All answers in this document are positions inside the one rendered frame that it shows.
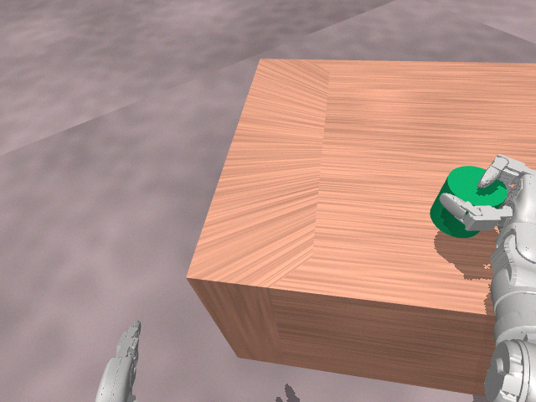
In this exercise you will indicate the right robot arm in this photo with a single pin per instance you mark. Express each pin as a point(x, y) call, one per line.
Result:
point(512, 373)

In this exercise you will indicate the can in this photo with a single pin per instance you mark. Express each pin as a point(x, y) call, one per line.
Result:
point(462, 182)

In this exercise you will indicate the right robot hand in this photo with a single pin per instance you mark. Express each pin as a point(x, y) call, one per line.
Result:
point(519, 205)

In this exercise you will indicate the left robot hand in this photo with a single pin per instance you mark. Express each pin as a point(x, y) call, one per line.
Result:
point(120, 372)

